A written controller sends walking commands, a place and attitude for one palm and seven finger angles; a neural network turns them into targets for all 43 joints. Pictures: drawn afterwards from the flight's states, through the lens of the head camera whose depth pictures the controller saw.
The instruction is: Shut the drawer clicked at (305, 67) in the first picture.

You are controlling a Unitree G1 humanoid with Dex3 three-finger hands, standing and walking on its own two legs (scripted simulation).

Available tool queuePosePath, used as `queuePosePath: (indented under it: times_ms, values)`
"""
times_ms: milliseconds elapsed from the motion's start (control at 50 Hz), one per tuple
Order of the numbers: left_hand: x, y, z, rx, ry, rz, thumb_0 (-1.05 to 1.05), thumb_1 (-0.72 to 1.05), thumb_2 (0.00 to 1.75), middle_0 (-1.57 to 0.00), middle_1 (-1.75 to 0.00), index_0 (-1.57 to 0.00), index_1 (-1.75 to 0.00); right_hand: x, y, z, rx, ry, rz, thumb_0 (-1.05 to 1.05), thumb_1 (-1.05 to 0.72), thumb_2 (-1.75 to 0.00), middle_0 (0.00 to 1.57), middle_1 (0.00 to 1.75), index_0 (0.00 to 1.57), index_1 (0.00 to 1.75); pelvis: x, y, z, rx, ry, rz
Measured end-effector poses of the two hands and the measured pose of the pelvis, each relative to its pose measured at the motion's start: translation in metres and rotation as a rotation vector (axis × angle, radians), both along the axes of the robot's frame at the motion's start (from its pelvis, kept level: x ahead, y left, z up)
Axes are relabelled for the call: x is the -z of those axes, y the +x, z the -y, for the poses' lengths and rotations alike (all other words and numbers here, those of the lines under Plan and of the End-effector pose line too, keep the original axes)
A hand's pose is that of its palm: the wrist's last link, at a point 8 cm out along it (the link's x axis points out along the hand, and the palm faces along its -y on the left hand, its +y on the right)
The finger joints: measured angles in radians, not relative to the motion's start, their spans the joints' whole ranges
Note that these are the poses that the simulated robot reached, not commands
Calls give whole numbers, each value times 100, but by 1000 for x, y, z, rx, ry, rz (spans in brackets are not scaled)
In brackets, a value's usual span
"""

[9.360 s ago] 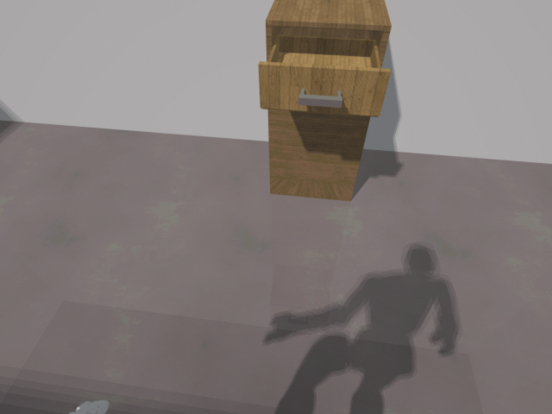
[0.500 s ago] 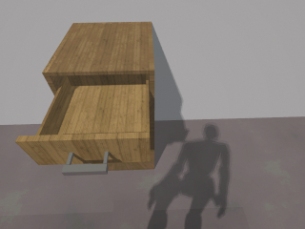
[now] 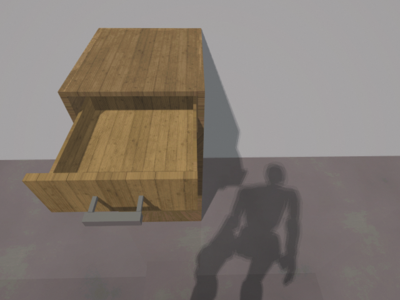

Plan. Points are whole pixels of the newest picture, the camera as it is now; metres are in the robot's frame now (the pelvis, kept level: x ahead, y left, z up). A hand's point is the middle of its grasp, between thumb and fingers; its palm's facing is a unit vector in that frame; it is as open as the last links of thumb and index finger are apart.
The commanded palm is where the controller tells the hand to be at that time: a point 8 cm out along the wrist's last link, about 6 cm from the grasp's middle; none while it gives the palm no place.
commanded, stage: raise the hand and make a fist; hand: left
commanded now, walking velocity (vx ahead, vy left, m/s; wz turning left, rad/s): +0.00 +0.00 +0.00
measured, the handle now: (115, 209) +0.31 +0.21 -0.02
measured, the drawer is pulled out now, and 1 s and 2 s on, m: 0.29 0.27 0.27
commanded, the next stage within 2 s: bring the fist close to the handle in 1.88 s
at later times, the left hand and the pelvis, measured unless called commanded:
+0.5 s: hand out of the picture +0.11 +0.16 -0.03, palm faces +0.14 -0.99 -0.01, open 5.5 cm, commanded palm +0.10 +0.21 -0.02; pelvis -0.07 -0.01 -0.08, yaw +3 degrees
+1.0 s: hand (113, 298) +0.13 +0.15 +0.02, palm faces +0.07 -1.00 -0.02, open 3.2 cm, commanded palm +0.09 +0.21 +0.03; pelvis -0.05 +0.00 -0.06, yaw +2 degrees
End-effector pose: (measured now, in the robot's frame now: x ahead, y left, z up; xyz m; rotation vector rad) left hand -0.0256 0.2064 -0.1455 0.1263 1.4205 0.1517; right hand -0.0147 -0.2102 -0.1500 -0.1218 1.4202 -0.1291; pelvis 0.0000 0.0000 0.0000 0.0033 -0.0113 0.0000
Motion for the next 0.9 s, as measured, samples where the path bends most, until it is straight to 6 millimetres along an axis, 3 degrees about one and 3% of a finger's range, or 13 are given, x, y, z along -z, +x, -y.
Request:
queuePosePath:
  times_ms: [40, 100, 180, 220, 280, 360, 460, 540, 640, 780, 900]
  values:
    - [-14, 18, -13, -45, 47, 112, 3, 95, 90, -21, -30, -21, -30, -4, 6, 7, 0, -29, 85, 1, -92, -90, 20, 30, 20, 30, 2, -3, -1, 5, -1, -5]
    - [-61, 70, -33, -55, 141, 461, 6, 98, 90, -22, -32, -22, -32, -12, 31, 21, 7, -67, 305, 2, -92, -90, 21, 30, 20, 30, 6, -9, -2, -16, 10, -19]
    - [-125, 148, -22, 4, 109, 964, 5, 97, 90, -26, -36, -26, -37, -23, 78, 40, -68, -112, 559, 1, -92, -90, 21, 30, 20, 30, 17, -25, -4, -49, 3, -70]
    - [-139, 170, -10, 10, 37, 1161, 4, 96, 90, -28, -40, -27, -39, -33, 103, 48, -97, -133, 675, 1, -91, -90, 20, 30, 20, 30, 26, -34, -2, -40, 4, -113]
    - [-127, 162, 3, 3, -79, 1313, 2, 94, 90, -33, -45, -29, -43, -47, 137, 54, -148, -150, 818, 1, -91, -90, 20, 29, 20, 30, 44, -45, 2, -22, 9, -169]
    - [-117, 132, 15, 89, -113, 1425, 1, 92, 90, -41, -53, -37, -52, -54, 173, 49, -230, -152, 948, 1, -91, -90, 20, 29, 20, 30, 70, -56, 8, -23, 3, -202]
    - [-112, 108, 4, 44, -44, 1406, 1, 90, 90, -51, -64, -49, -63, -47, 192, 23, -276, -85, 991, 1, -91, -90, 20, 29, 20, 30, 84, -66, 13, -53, -19, -197]
    - [-129, 113, 0, 63, -19, 1436, 2, 90, 90, -59, -72, -58, -72, -34, 182, -2, -291, -12, 954, 1, -90, -90, 20, 29, 20, 30, 82, -69, 15, -67, -36, -192]
    - [-143, 134, 6, 133, -76, 1426, 2, 90, 90, -69, -83, -69, -83, -16, 150, -15, -254, 42, 850, 1, -90, -90, 21, 30, 21, 30, 74, -69, 14, -64, -40, -187]
    - [-151, 141, 2, 111, -74, 1347, 2, 90, 90, -83, -98, -83, -98, -11, 110, 6, -158, -10, 729, 1, -90, -90, 21, 30, 21, 30, 61, -59, 8, -42, -26, -175]
    - [-164, 130, -3, 96, -43, 1382, 2, 90, 90, -95, -111, -95, -111, -19, 108, 29, -149, -90, 724, 1, -90, -90, 21, 30, 21, 30, 58, -53, 2, -40, -25, -170]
